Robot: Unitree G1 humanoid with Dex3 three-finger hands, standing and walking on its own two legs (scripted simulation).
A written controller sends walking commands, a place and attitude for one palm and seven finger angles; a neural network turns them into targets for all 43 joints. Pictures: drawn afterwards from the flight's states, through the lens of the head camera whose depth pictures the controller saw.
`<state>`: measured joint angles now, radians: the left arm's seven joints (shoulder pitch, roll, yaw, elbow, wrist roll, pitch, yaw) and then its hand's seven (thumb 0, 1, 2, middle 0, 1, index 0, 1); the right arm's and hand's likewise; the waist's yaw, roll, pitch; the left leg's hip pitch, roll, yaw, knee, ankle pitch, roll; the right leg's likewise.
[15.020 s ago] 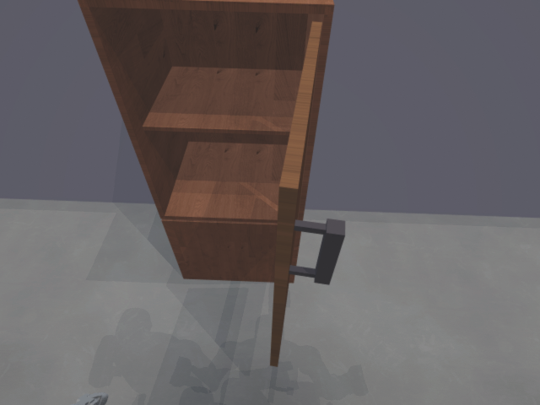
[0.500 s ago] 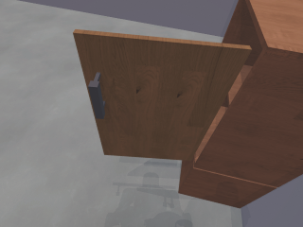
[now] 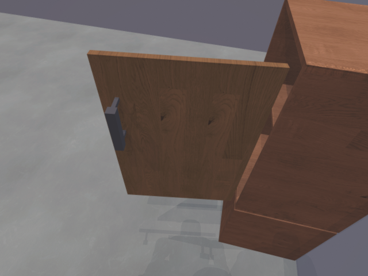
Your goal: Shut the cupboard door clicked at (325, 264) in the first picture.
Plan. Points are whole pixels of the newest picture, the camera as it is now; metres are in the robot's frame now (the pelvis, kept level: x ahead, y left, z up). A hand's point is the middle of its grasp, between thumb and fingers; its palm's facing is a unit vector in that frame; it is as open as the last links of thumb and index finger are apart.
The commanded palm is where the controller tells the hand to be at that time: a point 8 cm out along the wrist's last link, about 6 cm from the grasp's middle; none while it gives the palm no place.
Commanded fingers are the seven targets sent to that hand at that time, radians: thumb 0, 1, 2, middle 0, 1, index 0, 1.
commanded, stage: come to a stop and stand still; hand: left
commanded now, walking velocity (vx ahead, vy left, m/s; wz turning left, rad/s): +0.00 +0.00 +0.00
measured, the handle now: (118, 124) +0.44 +0.20 +0.08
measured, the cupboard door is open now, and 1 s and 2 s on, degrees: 100 100 100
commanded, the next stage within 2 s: look again from close up in 0.18 s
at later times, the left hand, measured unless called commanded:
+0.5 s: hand out of the picture +0.02 +0.19 -0.18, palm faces -0.01 -0.98 -0.21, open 7.3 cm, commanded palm none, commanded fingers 0.00 0.90 0.90 -0.20 -0.30 -0.20 -0.30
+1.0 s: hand out of the picture +0.08 +0.20 -0.15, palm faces +0.13 -0.96 -0.23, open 7.2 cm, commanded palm +0.13 +0.22 -0.07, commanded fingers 0.00 0.90 0.90 -0.27 -0.38 -0.27 -0.38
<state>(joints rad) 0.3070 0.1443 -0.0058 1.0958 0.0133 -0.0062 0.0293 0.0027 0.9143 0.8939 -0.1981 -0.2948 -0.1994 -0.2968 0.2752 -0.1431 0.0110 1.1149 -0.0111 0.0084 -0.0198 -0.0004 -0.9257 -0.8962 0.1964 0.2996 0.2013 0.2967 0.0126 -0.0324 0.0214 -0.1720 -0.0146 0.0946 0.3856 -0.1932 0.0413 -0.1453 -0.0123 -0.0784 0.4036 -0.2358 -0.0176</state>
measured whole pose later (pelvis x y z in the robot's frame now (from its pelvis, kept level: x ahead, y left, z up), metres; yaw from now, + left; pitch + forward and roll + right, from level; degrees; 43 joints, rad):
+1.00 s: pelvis +0.03 +0.01 -0.01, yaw -1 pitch +0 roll +1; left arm 0.46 0.18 0.02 0.58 -0.07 0.06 0.08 0.03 0.95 0.89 -0.21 -0.30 -0.21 -0.30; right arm 0.32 -0.17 0.04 0.99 0.02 -0.16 -0.07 0.01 -0.92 -0.90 0.20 0.30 0.20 0.30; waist 0.00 -0.03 0.04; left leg -0.20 -0.03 0.12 0.48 -0.28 0.05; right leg -0.21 -0.03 -0.04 0.56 -0.32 -0.01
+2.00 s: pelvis -0.02 +0.00 -0.06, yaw +3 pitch +8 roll -2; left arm 0.44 0.25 0.11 -0.16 -0.29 -0.28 -0.30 0.01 0.90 0.90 -1.01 -1.18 -1.01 -1.19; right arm 0.28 -0.28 0.00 0.55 0.05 -0.26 -0.06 0.01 -0.90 -0.90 0.20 0.30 0.20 0.30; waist 0.02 0.04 -0.07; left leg -0.68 0.00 0.03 0.95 -0.42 0.05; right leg -0.60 -0.01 -0.10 0.92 -0.46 -0.02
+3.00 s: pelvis -0.02 -0.01 -0.03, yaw +4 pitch +1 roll -1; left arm 0.29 0.27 0.17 -0.11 -0.30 -0.07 -0.29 0.01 0.90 0.90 -1.30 -1.50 -1.30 -1.50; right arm 0.25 -0.27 0.06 0.57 0.06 -0.27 -0.05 0.01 -0.90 -0.90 0.20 0.30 0.21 0.30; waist 0.03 0.06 -0.03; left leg -0.40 0.00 0.03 0.70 -0.31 0.03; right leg -0.33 0.00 -0.10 0.68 -0.35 -0.03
